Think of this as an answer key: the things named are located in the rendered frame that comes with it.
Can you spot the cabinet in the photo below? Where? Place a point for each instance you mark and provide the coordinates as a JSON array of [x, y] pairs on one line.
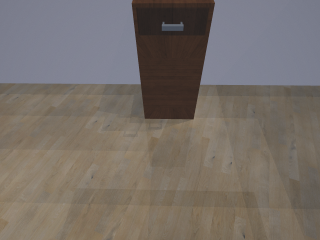
[[171, 66]]

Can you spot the handle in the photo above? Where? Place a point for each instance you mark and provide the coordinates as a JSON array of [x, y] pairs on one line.
[[172, 27]]

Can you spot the drawer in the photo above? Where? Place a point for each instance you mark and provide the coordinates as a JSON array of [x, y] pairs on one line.
[[194, 20]]

